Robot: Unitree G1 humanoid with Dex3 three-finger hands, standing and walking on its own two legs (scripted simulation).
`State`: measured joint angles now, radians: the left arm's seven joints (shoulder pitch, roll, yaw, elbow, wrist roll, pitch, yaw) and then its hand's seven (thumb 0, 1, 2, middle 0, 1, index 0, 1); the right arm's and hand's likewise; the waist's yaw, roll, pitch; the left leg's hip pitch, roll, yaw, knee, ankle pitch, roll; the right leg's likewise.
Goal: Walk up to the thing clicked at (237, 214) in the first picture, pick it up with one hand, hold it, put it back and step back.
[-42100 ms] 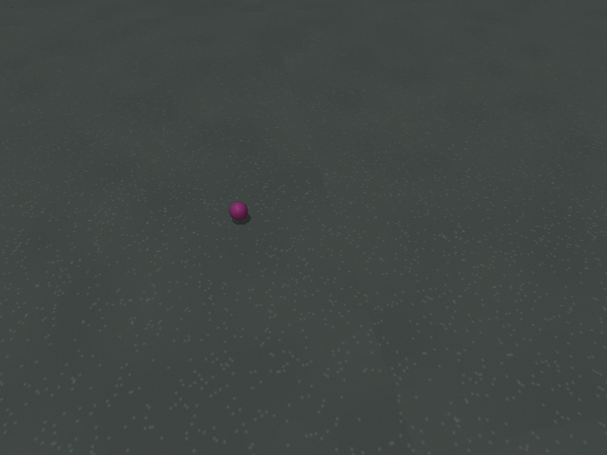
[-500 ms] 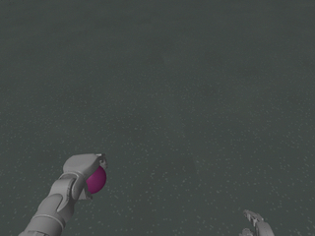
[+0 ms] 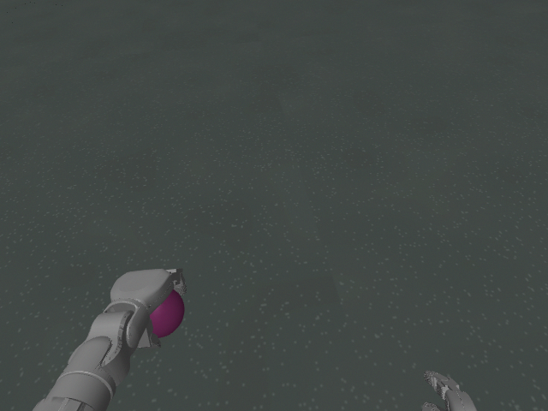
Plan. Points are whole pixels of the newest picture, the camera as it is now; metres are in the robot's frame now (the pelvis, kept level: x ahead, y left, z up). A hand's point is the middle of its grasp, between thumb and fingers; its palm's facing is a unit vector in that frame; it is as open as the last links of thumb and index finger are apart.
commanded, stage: crouch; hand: left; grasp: from above
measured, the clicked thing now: (158, 311) +0.31 +0.22 -0.06
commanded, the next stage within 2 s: lower in 1.80 s
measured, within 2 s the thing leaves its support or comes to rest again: neither
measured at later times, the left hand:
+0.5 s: hand (187, 336) +0.34 +0.22 -0.26, palm faces -0.41 +0.04 -0.91, open 10.8 cm
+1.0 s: hand (210, 354) +0.37 +0.21 -0.47, palm faces -0.44 +0.00 -0.90, open 10.7 cm
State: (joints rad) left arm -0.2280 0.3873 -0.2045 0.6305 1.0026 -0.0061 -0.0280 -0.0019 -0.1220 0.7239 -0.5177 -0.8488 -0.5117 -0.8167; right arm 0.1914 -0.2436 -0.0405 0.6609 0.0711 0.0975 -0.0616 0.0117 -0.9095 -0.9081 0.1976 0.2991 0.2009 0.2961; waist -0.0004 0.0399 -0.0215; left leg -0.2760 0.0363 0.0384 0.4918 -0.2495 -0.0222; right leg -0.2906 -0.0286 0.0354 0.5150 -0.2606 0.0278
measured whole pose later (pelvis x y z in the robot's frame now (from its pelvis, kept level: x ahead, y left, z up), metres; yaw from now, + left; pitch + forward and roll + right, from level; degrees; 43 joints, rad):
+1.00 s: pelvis -0.08 +0.01 -0.32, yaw -1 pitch +37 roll -4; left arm -0.86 0.47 -0.04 1.31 1.20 -0.06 0.39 -0.01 -0.13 0.67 -0.58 -0.79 -0.57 -0.78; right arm 0.17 -0.22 -0.03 0.76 -0.10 -0.06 0.04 0.01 -0.91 -0.90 0.20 0.30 0.20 0.30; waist -0.19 0.03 -0.18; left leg -2.00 0.03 -0.08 2.00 -0.65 -0.02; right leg -1.95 -0.01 0.00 1.96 -0.65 0.05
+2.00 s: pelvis -0.09 +0.00 -0.43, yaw -4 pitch +34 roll -5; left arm -1.05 0.62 0.01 1.54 1.22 -0.11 0.40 -0.01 -0.14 0.67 -0.58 -0.79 -0.58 -0.77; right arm 0.17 -0.26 0.05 0.77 -0.15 -0.07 0.12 0.00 -0.92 -0.91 0.20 0.30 0.20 0.30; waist -0.26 0.00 -0.06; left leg -2.30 0.01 -0.15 2.37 -0.67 -0.05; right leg -2.25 0.03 -0.01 2.32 -0.66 0.06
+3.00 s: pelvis -0.08 +0.01 -0.47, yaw -8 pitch +31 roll -10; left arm -1.06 0.78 0.10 1.69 1.27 -0.15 0.58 -0.01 -0.13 0.66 -0.58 -0.79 -0.58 -0.77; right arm 0.15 -0.30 0.15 0.74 -0.25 -0.16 0.23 0.00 -0.91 -0.90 0.20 0.30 0.20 0.30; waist -0.36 -0.06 0.07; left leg -2.36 0.01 -0.23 2.52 -0.72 -0.05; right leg -2.29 0.05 -0.07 2.40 -0.68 0.07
